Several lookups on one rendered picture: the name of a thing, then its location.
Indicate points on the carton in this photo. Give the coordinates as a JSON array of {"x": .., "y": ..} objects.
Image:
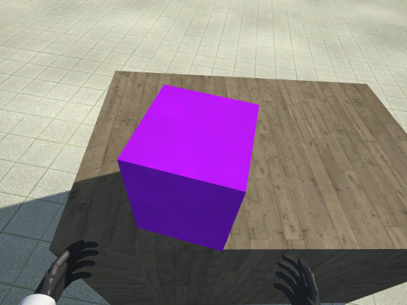
[{"x": 186, "y": 166}]

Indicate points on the robot right hand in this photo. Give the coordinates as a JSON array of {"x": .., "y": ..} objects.
[{"x": 304, "y": 287}]

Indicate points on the robot left hand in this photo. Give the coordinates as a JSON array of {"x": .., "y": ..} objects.
[{"x": 60, "y": 274}]

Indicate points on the pedestal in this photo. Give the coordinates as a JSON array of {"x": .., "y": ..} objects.
[{"x": 327, "y": 184}]

